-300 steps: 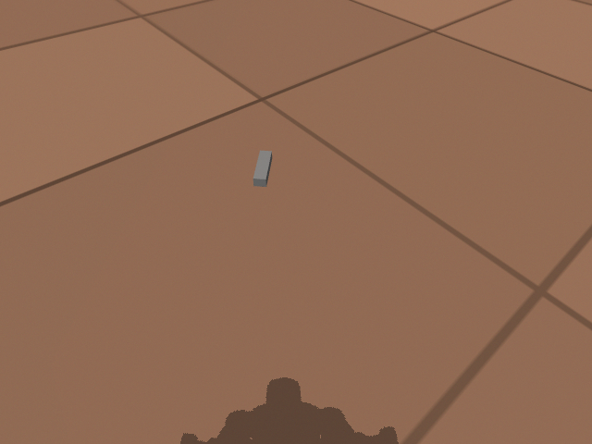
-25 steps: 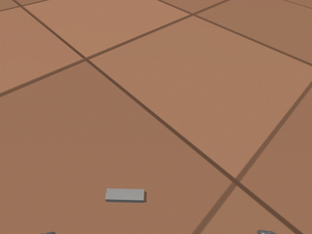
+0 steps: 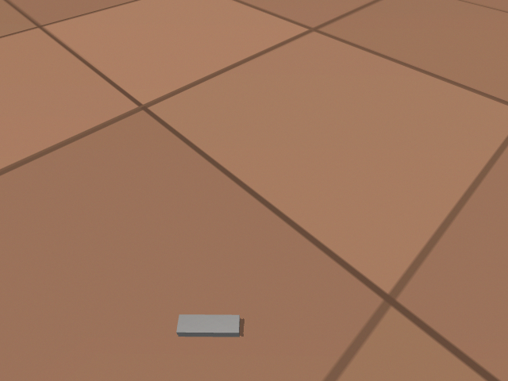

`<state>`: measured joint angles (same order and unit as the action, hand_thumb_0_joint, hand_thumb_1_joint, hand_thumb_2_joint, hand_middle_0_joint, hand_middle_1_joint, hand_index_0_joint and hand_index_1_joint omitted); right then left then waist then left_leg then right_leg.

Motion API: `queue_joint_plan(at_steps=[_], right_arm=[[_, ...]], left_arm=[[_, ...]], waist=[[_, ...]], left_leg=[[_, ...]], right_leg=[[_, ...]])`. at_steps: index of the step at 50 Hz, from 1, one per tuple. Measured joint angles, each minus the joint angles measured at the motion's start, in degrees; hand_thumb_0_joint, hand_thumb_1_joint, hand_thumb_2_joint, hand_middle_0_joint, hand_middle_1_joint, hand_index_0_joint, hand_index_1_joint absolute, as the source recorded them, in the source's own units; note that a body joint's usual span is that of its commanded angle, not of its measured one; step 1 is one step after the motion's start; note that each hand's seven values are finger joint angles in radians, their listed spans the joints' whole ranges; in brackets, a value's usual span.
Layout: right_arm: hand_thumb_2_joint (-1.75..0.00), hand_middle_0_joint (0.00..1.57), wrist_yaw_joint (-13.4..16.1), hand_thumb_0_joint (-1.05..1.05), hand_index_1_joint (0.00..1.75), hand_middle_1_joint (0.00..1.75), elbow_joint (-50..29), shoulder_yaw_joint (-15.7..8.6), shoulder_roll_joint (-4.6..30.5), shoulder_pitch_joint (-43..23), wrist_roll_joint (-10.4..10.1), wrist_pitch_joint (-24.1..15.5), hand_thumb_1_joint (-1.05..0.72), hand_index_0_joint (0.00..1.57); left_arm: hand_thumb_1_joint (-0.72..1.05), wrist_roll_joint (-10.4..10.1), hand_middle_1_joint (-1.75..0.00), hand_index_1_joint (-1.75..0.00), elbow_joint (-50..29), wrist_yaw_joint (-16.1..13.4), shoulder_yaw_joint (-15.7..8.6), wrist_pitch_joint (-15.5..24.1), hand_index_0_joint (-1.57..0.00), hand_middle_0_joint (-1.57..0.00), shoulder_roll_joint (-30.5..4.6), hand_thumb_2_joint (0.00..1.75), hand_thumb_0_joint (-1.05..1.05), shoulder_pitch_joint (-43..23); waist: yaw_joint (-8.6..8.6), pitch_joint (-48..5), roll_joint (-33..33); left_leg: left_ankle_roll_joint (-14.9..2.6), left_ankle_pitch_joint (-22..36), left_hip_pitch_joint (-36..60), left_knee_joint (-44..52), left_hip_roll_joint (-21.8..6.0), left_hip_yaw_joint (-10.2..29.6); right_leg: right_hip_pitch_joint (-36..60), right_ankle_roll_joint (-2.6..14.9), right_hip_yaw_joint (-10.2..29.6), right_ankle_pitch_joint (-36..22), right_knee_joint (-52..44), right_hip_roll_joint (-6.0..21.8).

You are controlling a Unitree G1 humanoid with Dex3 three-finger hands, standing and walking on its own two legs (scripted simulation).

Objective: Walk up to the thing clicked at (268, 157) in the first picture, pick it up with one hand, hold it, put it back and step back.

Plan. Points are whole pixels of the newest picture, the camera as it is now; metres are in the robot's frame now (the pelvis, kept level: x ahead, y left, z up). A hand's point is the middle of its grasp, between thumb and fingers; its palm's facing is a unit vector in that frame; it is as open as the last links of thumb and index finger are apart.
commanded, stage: walk up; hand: left
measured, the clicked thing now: (209, 325) +0.46 +0.16 -0.75
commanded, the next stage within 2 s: stand in 0.28 s
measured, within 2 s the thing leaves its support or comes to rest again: neither
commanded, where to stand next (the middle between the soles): +0.06 +0.04 m, yaw -3 degrees
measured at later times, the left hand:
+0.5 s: hand out of the picture +0.09 +0.25 -0.15, palm faces -0.01 -0.94 -0.34, open 7.3 cm
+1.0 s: hand out of the picture +0.06 +0.24 -0.15, palm faces -0.02 -0.94 -0.34, open 7.3 cm
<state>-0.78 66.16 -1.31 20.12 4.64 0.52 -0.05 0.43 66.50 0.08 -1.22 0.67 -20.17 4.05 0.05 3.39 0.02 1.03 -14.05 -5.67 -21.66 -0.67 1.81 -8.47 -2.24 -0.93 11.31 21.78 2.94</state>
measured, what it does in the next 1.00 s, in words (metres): stands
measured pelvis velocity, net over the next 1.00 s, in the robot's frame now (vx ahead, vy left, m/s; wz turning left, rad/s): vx -0.02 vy -0.01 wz -0.01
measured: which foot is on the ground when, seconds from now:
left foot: down 0.00-1.00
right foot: down 0.00-1.00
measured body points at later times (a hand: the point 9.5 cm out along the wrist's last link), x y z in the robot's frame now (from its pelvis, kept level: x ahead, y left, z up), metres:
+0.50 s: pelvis +0.00 +0.00 +0.00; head +0.02 +0.00 +0.45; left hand +0.09 +0.30 -0.13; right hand +0.09 -0.30 -0.13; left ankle -0.02 +0.13 -0.74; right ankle +0.01 -0.14 -0.74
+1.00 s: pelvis -0.02 -0.01 +0.00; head -0.01 -0.01 +0.45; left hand +0.06 +0.29 -0.13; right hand +0.05 -0.31 -0.13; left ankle -0.02 +0.13 -0.74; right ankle +0.01 -0.14 -0.74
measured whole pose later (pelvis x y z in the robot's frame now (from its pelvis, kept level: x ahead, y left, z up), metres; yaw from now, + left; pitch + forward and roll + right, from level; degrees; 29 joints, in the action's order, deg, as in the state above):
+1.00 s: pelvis -0.02 -0.01 +0.00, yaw +0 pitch -3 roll +0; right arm -1.0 65.7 -1.1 19.7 5.7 0.8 0.0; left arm 0.5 64.8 0.2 -0.4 0.3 -20.2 6.0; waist 0.2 3.6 0.3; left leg 2.2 -10.8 -4.9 -18.2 -1.9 1.7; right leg -8.1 -1.2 -0.9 8.3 19.0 1.8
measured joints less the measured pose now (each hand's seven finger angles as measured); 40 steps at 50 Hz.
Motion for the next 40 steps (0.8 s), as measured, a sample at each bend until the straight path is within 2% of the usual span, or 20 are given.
queue_joint_plan(at_steps=[20, 40], right_arm=[[-0.9, 0.2, 0.36, 0.0, 0.29, 0.3, -1.14, 0.31, -0.6, -0.63, -0.02, -0.38, -0.91, 0.2], [-0.9, 0.2, -0.04, 0.0, 0.29, 0.3, -0.78, 0.27, -0.62, -0.44, 0.11, -0.15, -0.91, 0.2]], left_arm=[[0.91, -0.38, -0.3, -0.3, -1.34, -0.23, -0.22, -0.23, -0.21, -0.21, 0.06, 0.9, 0.01, -0.7], [0.91, -0.01, -0.3, -0.3, -1.8, 0.03, 0.66, -0.31, -0.21, -0.21, 0.2, 0.9, 0.01, 0.99]], waist=[[-0.07, 0.46, 0.77], [0.16, 0.41, 0.38]], left_leg=[[0.28, 1.41, 1.44, 2.91, -0.14, -0.34], [0.94, 3.04, 1.36, 4.02, -0.86, -0.25]], right_leg=[[0.9, 0.08, 0.26, -1.07, -2.04, -0.13], [0.82, 0.74, 0.14, -2.77, -3.21, -0.85]])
